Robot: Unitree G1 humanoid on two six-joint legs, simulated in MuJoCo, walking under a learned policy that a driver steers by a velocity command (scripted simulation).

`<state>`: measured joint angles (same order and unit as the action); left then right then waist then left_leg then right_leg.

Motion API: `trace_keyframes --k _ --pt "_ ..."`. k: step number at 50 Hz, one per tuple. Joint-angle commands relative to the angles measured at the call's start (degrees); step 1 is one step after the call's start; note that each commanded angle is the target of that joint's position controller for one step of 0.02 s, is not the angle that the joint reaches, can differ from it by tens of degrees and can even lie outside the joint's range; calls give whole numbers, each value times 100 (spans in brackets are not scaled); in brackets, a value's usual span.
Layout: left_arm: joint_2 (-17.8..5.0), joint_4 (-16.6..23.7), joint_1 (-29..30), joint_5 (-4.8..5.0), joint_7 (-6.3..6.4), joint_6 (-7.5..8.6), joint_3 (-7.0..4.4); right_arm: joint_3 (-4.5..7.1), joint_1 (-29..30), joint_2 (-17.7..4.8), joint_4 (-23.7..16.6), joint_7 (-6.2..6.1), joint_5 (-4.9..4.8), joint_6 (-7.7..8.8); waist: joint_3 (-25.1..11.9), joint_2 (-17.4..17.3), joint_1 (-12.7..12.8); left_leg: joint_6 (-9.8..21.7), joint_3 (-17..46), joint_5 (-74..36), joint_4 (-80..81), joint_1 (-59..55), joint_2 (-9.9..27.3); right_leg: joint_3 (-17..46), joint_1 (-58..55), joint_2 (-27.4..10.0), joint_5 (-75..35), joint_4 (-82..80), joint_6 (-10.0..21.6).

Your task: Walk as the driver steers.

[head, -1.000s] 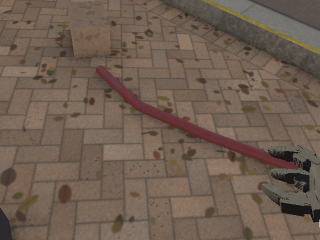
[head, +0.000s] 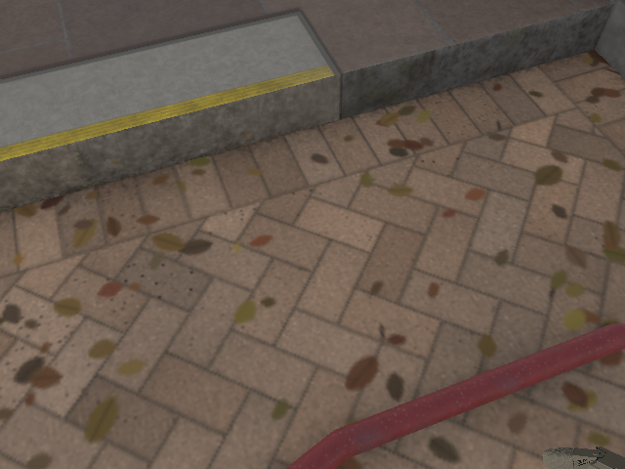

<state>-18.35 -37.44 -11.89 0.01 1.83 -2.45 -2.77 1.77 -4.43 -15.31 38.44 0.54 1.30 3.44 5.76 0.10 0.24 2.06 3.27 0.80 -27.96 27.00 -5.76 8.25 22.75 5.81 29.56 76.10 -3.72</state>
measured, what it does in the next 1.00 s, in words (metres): steps on the spot, turning left: right foot, then left foot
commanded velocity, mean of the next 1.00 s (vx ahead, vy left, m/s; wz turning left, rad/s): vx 0.04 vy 0.00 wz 0.65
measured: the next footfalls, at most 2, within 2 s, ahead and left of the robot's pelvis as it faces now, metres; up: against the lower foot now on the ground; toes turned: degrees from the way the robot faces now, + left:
right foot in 0.26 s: +0.14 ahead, -0.10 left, +0.00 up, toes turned +18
left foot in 0.70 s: +0.04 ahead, +0.15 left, +0.00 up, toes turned +38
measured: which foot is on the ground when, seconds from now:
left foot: down 0.00-0.30, up 0.32-0.68, down 0.70-1.00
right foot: up 0.00-0.24, down 0.26-0.70, up 0.72-1.00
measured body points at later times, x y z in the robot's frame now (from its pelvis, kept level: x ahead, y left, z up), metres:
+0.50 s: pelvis +0.06 -0.01 +0.02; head +0.09 -0.01 +0.47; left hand +0.13 +0.30 -0.06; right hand +0.28 -0.26 -0.07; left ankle +0.03 +0.13 -0.63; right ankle +0.10 -0.11 -0.72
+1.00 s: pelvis +0.06 +0.05 +0.02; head +0.08 +0.09 +0.47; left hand -0.03 +0.35 -0.09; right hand +0.38 -0.02 -0.05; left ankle +0.01 +0.13 -0.72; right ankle +0.19 -0.04 -0.67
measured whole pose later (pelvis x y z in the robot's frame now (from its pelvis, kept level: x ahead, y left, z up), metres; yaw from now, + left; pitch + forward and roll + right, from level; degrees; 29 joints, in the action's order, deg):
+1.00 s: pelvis +0.06 +0.05 +0.02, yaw +44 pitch +2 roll -1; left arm -17.6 -39.8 -9.0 -0.1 0.9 -0.9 -3.8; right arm 2.8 -7.4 -16.9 33.9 -1.4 0.7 -2.9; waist 2.2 1.2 0.4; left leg 2.7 5.6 13.6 -29.1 17.1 -3.8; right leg 0.8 30.2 -1.7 18.4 52.1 -5.6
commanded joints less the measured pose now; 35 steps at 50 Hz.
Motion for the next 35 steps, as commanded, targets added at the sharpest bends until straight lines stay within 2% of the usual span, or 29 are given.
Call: trace_keyframes --k 1,3,4,6,9,11,13,14,15,16,17,18,19,20,22,24,26,28,30,33,34,35 --pt "-263 375 -399 -165 23 67 -37 135 42 -626 -314 59 -136 -46 -855 -390 233 650 2027 363 1232 -1141 1003 -411 244 -395 -161 -1448 -21" --pt "-146 396 -207 -156 89 188 10 303 -303 -961 -229 43 -132 -89 -1135 -587 118 882 2120 -1048 1122 -1541 1074 -476 28 -233 167 -2391 -12" --pt "-160 352 -169 -130 107 205 15 348 -391 -1024 -223 21 -126 -109 -1361 -603 97 968 2291 -1029 1061 -1743 1178 -355 -86 -218 28 -2692 15" --pt "-309 281 -96 -54 106 156 -30 419 -432 -1134 -285 -13 -195 -189 -1511 -618 94 1005 2705 233 1263 -1730 1335 -173 -286 -163 -432 -3087 112" --pt "-341 299 231 -25 27 130 -60 473 -447 -1123 -352 -83 -272 -362 -1038 -754 47 857 2949 2151 1672 -1064 1193 -108 -568 -88 -822 -3653 253" --pt "-309 265 274 -17 -45 209 -78 509 -569 -1116 -351 -155 -300 -480 -914 -842 41 720 3016 2562 1715 -868 1047 -119 -865 -23 -1034 -4206 336" --pt "-353 100 -22 10 -80 303 -134 521 -588 -1065 -391 -226 -340 -570 -955 -832 201 443 2903 2769 1505 -564 785 -172 -1599 -173 -1623 -5223 485" --pt "-600 45 -175 -58 -55 319 -213 501 -675 -952 -433 -247 -360 -590 -1075 -538 217 163 2579 3131 1014 -81 504 191 -2160 -736 -1593 -5558 732" --pt "-920 68 -158 -244 -52 311 -277 487 -604 -839 -566 -247 -403 -578 -1028 687 163 -65 1576 3468 -432 706 -108 1411 -2218 -1901 -1350 -5965 1367" --pt "-839 257 537 -425 -47 337 -251 576 -1003 -1028 -495 -199 -374 -519 -899 1320 -171 -285 809 3161 -2152 884 -260 1968 -1648 -2705 -2187 -6150 1718" --pt "-494 414 936 -400 6 367 -163 671 -1191 -1330 -347 -171 -314 -526 -833 968 -334 -466 585 2841 -3084 806 101 1526 -1295 -2672 -2648 -6090 1681" --pt "-259 491 1194 -275 51 381 -99 682 -1372 -1310 -219 -180 -293 -585 -788 640 -417 -550 475 2521 -3545 739 172 971 -1185 -2302 -2706 -5970 1463" --pt "-209 503 1254 -164 76 381 -74 638 -1509 -1128 -148 -204 -248 -652 -764 531 -416 -646 394 2286 -4107 881 248 654 -1239 -2122 -2778 -5885 1378" --pt "-206 496 1222 -116 90 364 -53 577 -1534 -963 -161 -187 -235 -704 -656 495 -365 -752 274 2150 -4567 1023 353 336 -1199 -2015 -3036 -5871 1414" --pt "-288 454 979 -132 112 313 -72 481 -1169 -814 -401 -134 -302 -721 -517 531 -167 -932 -43 1826 -4343 1315 656 -176 -1432 -1858 -3306 -5879 1509" --pt "-427 344 545 -161 125 231 -138 395 -628 -723 -691 -58 -320 -674 -570 584 183 -1071 -186 1670 -3636 1531 872 -320 -2018 -1939 -3597 -5781 1629" --pt "-633 292 404 -163 92 167 -227 310 -478 -607 -860 33 -304 -651 -732 710 284 -1079 -333 1822 -3061 1219 1010 -536 -2189 -2067 -3984 -5640 1673" --pt "-839 289 411 -121 21 144 -323 261 -424 -563 -968 92 -286 -650 -843 777 288 -955 -557 1916 -2486 675 1025 -820 -1999 -2196 -4292 -5545 1646" --pt "-953 262 421 -46 -71 173 -396 303 -461 -684 -994 106 -280 -700 -914 869 238 -799 -797 1907 -2011 223 915 -1023 -1895 -2317 -4495 -5399 1570" --pt "-901 217 485 158 -190 277 -452 391 -596 -766 -1003 124 -280 -848 -996 953 28 -431 -928 1707 -995 -460 779 -1256 -1863 -2498 -4461 -4858 1229" --pt "-794 163 495 219 -204 305 -445 461 -863 -822 -906 92 -277 -864 -1068 812 -167 -226 -934 1197 -339 -1098 634 -1526 -1561 -2385 -4284 -4352 945" --pt "-583 36 217 194 -236 352 -402 620 -1395 -1162 -745 -9 -246 -845 -1271 151 -397 100 -466 31 306 -2300 614 -1891 -751 -1996 -3749 -3268 497"
Over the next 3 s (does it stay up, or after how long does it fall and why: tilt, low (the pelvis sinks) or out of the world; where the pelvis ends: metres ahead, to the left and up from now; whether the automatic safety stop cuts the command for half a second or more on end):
stays up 1.15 0.26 0.00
